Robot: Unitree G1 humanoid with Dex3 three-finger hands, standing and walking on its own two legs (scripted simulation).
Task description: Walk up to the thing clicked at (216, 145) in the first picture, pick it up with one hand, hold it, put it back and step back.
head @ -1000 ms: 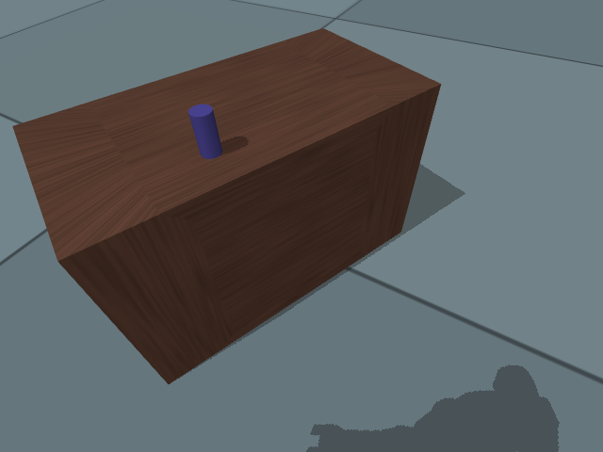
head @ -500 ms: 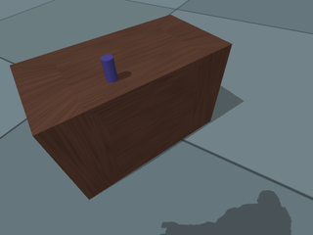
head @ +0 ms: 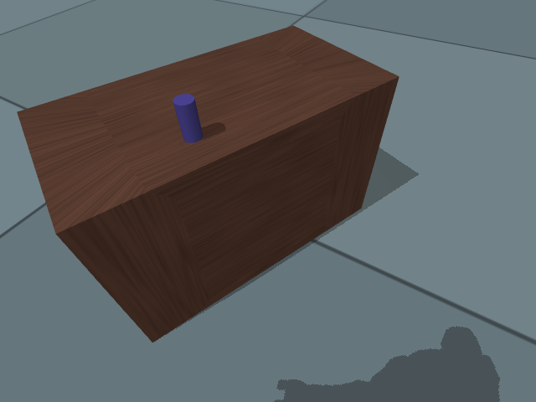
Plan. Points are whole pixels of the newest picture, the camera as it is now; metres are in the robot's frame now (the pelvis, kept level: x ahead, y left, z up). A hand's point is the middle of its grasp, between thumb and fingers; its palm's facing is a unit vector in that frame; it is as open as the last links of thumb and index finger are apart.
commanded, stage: stand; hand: right
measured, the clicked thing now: (188, 119) +0.79 +0.25 -0.02
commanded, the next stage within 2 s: walk up in 0.12 s
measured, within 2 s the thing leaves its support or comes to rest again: neither
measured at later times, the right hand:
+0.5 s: hand (401, 381) +0.20 -0.19 -0.16, palm faces -0.21 +0.87 -0.44, open 7.4 cm
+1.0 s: hand (330, 273) +0.41 -0.10 -0.17, palm faces -0.50 +0.79 -0.36, open 7.4 cm
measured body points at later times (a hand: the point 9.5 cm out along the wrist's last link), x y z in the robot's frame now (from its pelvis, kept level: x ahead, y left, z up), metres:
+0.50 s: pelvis +0.06 +0.09 -0.04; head +0.07 +0.12 +0.40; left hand +0.05 +0.45 -0.16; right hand +0.21 -0.23 -0.13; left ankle +0.11 +0.25 -0.75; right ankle +0.00 -0.10 -0.73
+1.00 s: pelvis +0.22 +0.11 -0.02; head +0.24 +0.09 +0.43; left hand +0.10 +0.42 -0.11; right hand +0.44 -0.14 -0.14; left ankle +0.16 +0.23 -0.69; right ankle +0.30 +0.03 -0.75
